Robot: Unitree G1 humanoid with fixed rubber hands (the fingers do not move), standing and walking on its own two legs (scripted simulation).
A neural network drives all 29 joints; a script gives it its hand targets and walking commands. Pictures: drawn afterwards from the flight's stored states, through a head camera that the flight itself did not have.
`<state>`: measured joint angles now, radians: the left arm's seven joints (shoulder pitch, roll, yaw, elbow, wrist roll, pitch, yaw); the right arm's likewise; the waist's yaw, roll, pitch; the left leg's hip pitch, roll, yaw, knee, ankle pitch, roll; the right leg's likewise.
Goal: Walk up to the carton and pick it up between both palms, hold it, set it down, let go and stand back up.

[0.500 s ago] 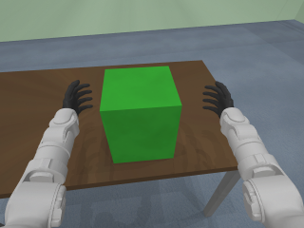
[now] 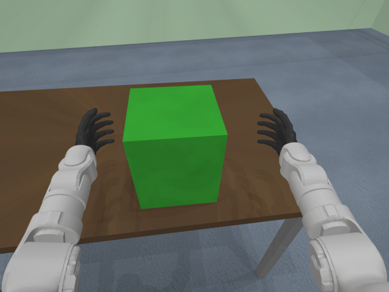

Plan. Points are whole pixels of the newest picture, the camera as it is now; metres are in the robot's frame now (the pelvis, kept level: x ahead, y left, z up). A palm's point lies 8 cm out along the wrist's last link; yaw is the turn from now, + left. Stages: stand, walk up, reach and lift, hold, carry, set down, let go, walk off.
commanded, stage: set down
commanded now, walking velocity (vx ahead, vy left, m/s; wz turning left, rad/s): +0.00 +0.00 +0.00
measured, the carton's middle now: (175, 147) +0.48 +0.05 +0.04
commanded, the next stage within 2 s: none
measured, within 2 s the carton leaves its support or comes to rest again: neither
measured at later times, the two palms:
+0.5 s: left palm (84, 105) +0.43 +0.22 +0.21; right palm (288, 100) +0.43 -0.19 +0.22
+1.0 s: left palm (94, 112) +0.44 +0.21 +0.19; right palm (285, 107) +0.45 -0.20 +0.19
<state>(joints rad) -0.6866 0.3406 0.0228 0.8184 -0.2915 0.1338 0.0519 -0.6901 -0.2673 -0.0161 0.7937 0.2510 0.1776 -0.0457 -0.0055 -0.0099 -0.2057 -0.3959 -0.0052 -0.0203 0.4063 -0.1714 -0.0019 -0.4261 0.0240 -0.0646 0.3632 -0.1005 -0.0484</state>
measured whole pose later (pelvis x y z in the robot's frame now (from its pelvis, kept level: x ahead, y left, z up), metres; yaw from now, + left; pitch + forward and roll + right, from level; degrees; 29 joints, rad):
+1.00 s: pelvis +0.02 +0.00 +0.01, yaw +0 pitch +10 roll +0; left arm -0.83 0.34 0.07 0.69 -0.24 0.36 0.06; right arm -0.90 -0.34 -0.01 0.79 0.29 0.34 -0.07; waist 0.00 0.01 -0.16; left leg -0.32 0.00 -0.03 0.30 -0.14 0.00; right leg -0.35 0.03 -0.07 0.25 -0.07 -0.05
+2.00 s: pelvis -0.01 -0.01 +0.00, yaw -1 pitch -2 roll +0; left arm -0.14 0.22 0.00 0.43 -0.20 0.02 0.09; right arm -0.14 -0.18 -0.06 0.43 0.19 0.04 -0.01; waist 0.01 -0.03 -0.05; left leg -0.18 0.01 -0.01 0.38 -0.17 -0.01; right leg -0.22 0.04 -0.05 0.35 -0.10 -0.06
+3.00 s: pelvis +0.05 +0.02 +0.01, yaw -4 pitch -1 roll -1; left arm 0.36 0.21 -0.04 0.17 -0.05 0.35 0.08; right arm 0.36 -0.16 -0.02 0.39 0.07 0.03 0.02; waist 0.05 -0.01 -0.01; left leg -0.05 0.00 0.04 0.32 -0.25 0.02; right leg -0.10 0.04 0.00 0.27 -0.15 -0.02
